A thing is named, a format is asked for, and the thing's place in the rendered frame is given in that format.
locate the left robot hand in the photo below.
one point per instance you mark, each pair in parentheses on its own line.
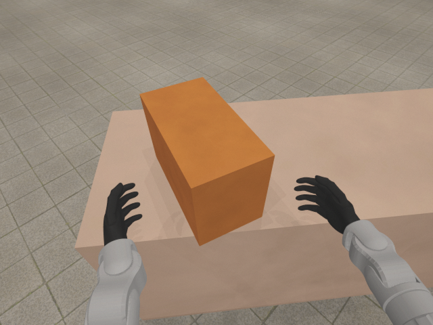
(115,227)

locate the pedestal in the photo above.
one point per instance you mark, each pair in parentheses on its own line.
(376,147)

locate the left robot forearm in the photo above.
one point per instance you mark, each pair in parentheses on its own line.
(121,278)

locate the right robot forearm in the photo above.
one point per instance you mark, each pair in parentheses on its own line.
(399,291)

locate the carton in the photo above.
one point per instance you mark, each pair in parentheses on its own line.
(217,167)

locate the right robot hand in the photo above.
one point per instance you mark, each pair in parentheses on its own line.
(332,202)

